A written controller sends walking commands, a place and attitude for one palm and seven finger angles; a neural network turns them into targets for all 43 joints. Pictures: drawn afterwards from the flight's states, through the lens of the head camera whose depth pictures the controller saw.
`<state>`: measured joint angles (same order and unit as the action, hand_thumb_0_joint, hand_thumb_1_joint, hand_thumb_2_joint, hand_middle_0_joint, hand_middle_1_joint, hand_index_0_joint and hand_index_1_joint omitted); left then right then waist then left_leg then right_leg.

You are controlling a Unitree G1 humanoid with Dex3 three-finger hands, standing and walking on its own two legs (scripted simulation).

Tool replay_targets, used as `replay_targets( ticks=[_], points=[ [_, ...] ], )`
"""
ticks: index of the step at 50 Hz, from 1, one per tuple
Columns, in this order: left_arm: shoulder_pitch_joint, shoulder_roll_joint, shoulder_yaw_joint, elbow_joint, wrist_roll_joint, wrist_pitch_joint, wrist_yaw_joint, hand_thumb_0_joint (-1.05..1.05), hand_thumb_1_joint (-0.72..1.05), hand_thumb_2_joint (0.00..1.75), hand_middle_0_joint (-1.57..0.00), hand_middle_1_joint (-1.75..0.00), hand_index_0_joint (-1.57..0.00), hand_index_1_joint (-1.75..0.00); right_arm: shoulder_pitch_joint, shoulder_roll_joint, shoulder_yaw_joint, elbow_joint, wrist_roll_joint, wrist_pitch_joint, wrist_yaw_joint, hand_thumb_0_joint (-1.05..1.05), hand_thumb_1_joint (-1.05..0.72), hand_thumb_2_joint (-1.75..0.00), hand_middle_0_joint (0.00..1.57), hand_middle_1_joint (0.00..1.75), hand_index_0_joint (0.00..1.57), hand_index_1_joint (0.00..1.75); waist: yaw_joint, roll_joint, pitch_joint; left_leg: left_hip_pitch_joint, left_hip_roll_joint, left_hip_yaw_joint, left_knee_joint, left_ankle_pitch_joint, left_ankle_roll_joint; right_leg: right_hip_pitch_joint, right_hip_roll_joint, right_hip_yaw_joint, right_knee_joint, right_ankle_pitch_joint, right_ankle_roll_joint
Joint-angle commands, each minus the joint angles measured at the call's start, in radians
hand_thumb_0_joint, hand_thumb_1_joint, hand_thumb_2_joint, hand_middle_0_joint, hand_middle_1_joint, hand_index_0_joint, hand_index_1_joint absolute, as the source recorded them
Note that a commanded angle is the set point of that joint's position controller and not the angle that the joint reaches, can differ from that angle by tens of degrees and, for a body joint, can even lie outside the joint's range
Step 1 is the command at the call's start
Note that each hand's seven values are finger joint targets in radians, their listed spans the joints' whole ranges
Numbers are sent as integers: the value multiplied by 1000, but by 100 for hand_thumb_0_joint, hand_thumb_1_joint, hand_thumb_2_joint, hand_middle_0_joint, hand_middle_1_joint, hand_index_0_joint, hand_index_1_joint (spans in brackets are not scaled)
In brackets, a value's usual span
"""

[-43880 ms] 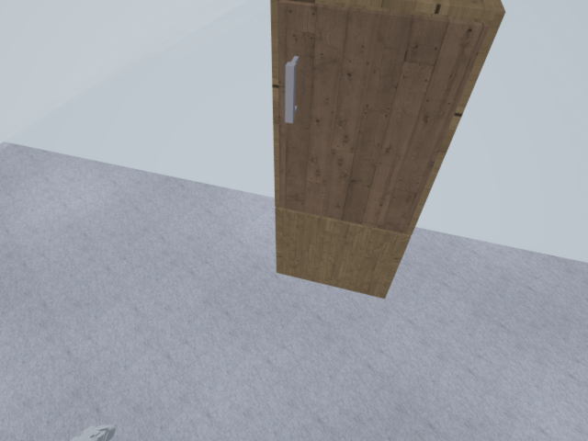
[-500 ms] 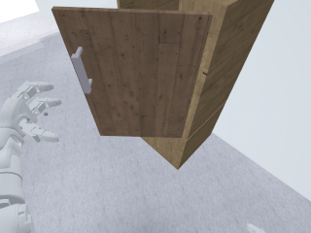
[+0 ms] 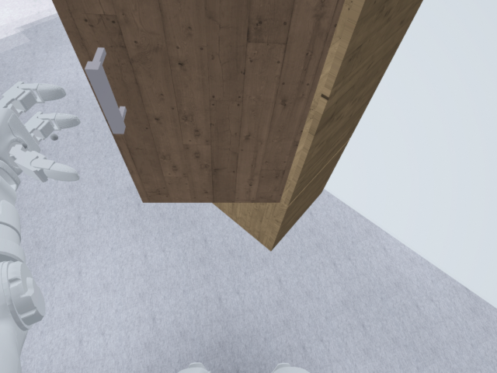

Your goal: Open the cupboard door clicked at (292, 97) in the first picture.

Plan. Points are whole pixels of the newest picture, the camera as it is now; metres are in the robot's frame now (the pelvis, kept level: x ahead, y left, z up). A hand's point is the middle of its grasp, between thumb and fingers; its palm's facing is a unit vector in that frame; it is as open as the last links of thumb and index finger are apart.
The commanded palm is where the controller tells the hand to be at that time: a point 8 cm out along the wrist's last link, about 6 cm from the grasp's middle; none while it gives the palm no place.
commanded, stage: move the hooked fingers beside the handle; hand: left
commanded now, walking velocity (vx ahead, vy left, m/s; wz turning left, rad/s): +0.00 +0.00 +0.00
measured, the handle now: (110, 93) +0.55 +0.23 +0.10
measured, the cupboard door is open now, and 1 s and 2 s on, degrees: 43 43 43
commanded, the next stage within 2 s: slide the fingers in behind the handle in 1.26 s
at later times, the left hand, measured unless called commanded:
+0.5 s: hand (64, 103) +0.51 +0.28 +0.11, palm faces +0.00 -1.00 +0.01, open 14.0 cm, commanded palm +0.49 +0.33 +0.10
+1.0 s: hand (58, 115) +0.48 +0.28 +0.11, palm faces +0.01 -1.00 +0.01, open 14.0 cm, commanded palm +0.47 +0.33 +0.10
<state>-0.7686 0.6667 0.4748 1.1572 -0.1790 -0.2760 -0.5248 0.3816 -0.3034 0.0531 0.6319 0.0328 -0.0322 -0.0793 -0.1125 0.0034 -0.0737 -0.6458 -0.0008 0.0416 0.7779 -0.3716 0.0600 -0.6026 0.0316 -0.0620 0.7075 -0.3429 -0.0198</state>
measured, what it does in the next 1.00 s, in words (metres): stands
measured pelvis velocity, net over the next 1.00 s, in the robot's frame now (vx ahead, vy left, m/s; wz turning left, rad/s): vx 0.01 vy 0.00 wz -0.01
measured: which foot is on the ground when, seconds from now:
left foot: down 0.00-1.00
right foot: down 0.00-1.00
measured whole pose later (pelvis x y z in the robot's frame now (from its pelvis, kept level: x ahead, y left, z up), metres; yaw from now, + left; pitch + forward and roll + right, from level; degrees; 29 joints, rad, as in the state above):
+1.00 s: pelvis +0.01 +0.00 -0.01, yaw -1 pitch +18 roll -4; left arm -0.89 0.75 0.49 1.24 -0.15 -0.28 -0.52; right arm 0.40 -0.30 0.05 0.61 0.02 0.09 -0.06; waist -0.14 0.01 -0.10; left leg -0.74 0.02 0.03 0.84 -0.41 0.06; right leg -0.68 0.05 -0.07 0.74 -0.36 -0.02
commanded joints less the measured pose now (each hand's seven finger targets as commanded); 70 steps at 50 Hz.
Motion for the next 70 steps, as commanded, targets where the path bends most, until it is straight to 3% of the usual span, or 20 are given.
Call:
replay_targets(
  ticks=[1, 5, 8, 10, 17, 19, 24, 27, 30, 33, 37, 39, 42, 47, 50, 52, 55, 60, 62, 70],
  points=[
    [-440, 338, 61, -224, -28, -90, 7, 0, -50, 30, -30, -120, -30, -120, 128, -189, -75, -72, -4, -5, -8, 0, -90, -90, 20, 30, 20, 30, 2, 146, -406, 364, 30, -116, -58, 471, -44, 37, 16, 33, -42, 289, -13],
    [-476, 333, 35, -156, -12, -71, -4, 0, -50, 30, -30, -120, -30, -120, 143, -193, -72, -58, -3, 16, -3, 0, -90, -90, 20, 30, 20, 30, -20, 151, -370, 328, 30, -116, -55, 430, -39, 5, 17, 33, -46, 268, -7],
    [-483, 402, 74, -112, 3, -59, 2, 0, -50, 30, -30, -120, -30, -120, 161, -201, -70, -59, -5, 35, -8, 0, -90, -90, 20, 30, 20, 30, -18, 125, -369, 285, 30, -115, -47, 416, -34, 12, 18, 35, -40, 272, -7],
    [-523, 396, 51, -105, 19, -56, 6, 0, -50, 30, -30, -120, -30, -120, 168, -200, -67, -56, -6, 41, -8, 0, -90, -90, 20, 30, 20, 30, -32, 153, -361, 283, 32, -116, -42, 409, -33, -16, 18, 34, -37, 259, -7],
    [-599, 445, 68, -100, 30, -69, 4, 0, -50, 30, -30, -120, -30, -120, 207, -206, -66, -43, -15, 72, -5, 0, -90, -90, 20, 30, 20, 30, -47, 224, -442, 354, 44, -131, -2, 539, -53, -61, 28, 30, -18, 294, -7],
    [-595, 429, 55, -83, 35, -57, 2, 0, -50, 30, -30, -120, -30, -120, 220, -206, -69, -42, -18, 81, -2, 0, -90, -90, 20, 30, 20, 30, -55, 192, -445, 350, 46, -133, 1, 539, -49, -64, 30, 26, -20, 295, -4],
    [-611, 466, 70, -69, 51, -44, 13, 0, -50, 30, -30, -120, -30, -120, 238, -208, -66, -49, -21, 100, 1, 0, -90, -90, 20, 30, 20, 30, -55, 203, -450, 326, 45, -129, 9, 543, -47, -59, 33, 29, -17, 308, -3],
    [-546, 483, 104, -121, 41, -58, 12, 0, -50, 30, -30, -120, -30, -120, 240, -207, -74, -66, -25, 104, 7, 0, -90, -90, 20, 30, 20, 30, -27, 226, -512, 360, 47, -124, 14, 631, -53, -20, 35, 30, -7, 362, -4],
    [-518, 429, 73, -102, 33, -47, 5, 0, -50, 30, -30, -120, -30, -120, 234, -201, -74, -72, -21, 116, 16, 0, -90, -90, 20, 30, 20, 30, -38, 192, -446, 324, 46, -113, 9, 583, -42, -30, 38, 26, -16, 349, -1],
    [-504, 487, 127, -136, 25, -53, 6, 0, -50, 30, -30, -120, -30, -120, 232, -207, -81, -81, -21, 113, 15, 0, -90, -90, 20, 30, 20, 30, -25, 174, -475, 309, 41, -108, 8, 573, -34, 20, 38, 34, -14, 382, -2],
    [-469, 485, 143, -180, 20, -71, 14, 0, -50, 30, -30, -120, -30, -120, 221, -200, -86, -88, -21, 112, 22, 0, -90, -90, 20, 30, 20, 30, -9, 214, -487, 347, 43, -113, 10, 630, -45, 18, 41, 31, -9, 391, -6],
    [-485, 431, 100, -159, 13, -69, 8, 0, -50, 30, -30, -120, -30, -120, 210, -195, -81, -84, -15, 115, 23, 0, -90, -90, 20, 30, 20, 30, -29, 185, -431, 324, 42, -106, 7, 568, -37, -3, 42, 31, -20, 365, 0],
    [-518, 402, 68, -173, 8, -74, 0, 0, -50, 30, -30, -120, -30, -120, 200, -195, -77, -79, -12, 117, 18, 0, -90, -90, 20, 30, 20, 30, -33, 229, -434, 357, 42, -114, 5, 556, -43, -36, 40, 30, -21, 330, -5],
    [-549, 361, 31, -137, 1, -68, 3, 0, -50, 30, -30, -120, -30, -120, 188, -195, -70, -70, -10, 112, 11, 0, -90, -90, 20, 30, 20, 30, -49, 190, -399, 331, 41, -122, -1, 494, -41, -53, 36, 26, -22, 300, -6],
    [-556, 387, 44, -129, 8, -71, 13, 0, -50, 30, -30, -120, -30, -120, 183, -197, -69, -71, -9, 107, 8, 0, -90, -90, 20, 30, 20, 30, -46, 165, -404, 293, 35, -118, -1, 451, -33, -23, 32, 34, -20, 302, -5],
    [-563, 387, 45, -151, 9, -83, 16, 0, -50, 30, -30, -120, -30, -120, 176, -194, -69, -72, -10, 105, 8, 0, -90, -90, 20, 30, 20, 30, -37, 215, -438, 334, 36, -122, 7, 483, -44, -41, 32, 33, -13, 298, -8],
    [-574, 359, 14, -95, 13, -73, 23, 0, -50, 30, -30, -120, -30, -120, 167, -195, -62, -72, -6, 102, 5, 0, -90, -90, 20, 30, 20, 30, -57, 154, -367, 261, 35, -117, -3, 372, -30, -49, 30, 34, -23, 248, -4],
    [-602, 455, 63, -69, 34, -72, 33, 0, -50, 30, -30, -120, -30, -120, 176, -202, -55, -77, -5, 90, -4, 0, -90, -90, 20, 30, 20, 30, -54, 150, -403, 203, 30, -112, 6, 324, -22, -12, 26, 49, -13, 239, -2],
    [-621, 481, 77, -97, 36, -87, 25, 0, -50, 30, -30, -120, -30, -120, 181, -202, -55, -77, -8, 89, -4, 0, -90, -90, 20, 30, 20, 30, -46, 192, -451, 232, 29, -115, 15, 376, -29, -1, 28, 49, 0, 272, -5],
    [-575, 412, 36, -88, 16, -63, -7, 0, -50, 30, -30, -120, -30, -120, 198, -201, -60, -74, -6, 98, 0, 0, -90, -90, 20, 30, 20, 30, -53, 176, -418, 237, 35, -113, 10, 370, -24, -35, 34, 39, -14, 257, -2]
  ],
)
